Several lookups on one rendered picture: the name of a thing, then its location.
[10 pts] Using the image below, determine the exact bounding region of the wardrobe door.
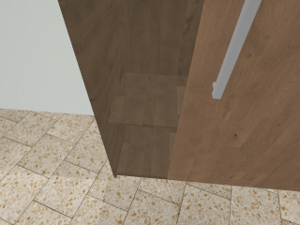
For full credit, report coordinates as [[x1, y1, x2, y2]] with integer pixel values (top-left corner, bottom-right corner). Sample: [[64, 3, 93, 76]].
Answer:
[[167, 0, 300, 192]]

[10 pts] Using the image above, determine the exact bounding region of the handle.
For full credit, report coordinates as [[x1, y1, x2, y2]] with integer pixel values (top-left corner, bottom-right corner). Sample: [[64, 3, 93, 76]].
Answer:
[[212, 0, 262, 99]]

